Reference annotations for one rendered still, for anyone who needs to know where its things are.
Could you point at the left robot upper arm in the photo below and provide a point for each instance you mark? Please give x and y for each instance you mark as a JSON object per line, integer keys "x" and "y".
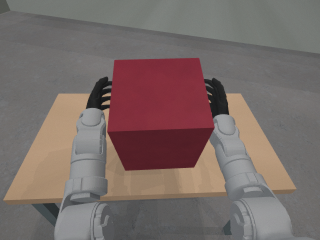
{"x": 89, "y": 221}

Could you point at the robot left hand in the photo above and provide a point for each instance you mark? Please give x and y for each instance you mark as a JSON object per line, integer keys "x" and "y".
{"x": 95, "y": 99}

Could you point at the carton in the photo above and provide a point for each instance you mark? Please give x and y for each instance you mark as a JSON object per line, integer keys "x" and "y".
{"x": 159, "y": 113}

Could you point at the robot right hand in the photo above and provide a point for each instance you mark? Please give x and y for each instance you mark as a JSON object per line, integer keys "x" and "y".
{"x": 218, "y": 99}

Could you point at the right robot forearm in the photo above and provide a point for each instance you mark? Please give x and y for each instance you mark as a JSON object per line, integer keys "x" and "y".
{"x": 240, "y": 175}

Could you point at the left robot forearm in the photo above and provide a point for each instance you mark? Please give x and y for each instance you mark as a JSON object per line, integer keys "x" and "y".
{"x": 87, "y": 182}

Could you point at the right robot upper arm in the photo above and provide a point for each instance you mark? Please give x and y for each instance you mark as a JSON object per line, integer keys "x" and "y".
{"x": 260, "y": 218}

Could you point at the table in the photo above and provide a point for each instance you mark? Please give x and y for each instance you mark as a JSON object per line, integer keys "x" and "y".
{"x": 40, "y": 180}

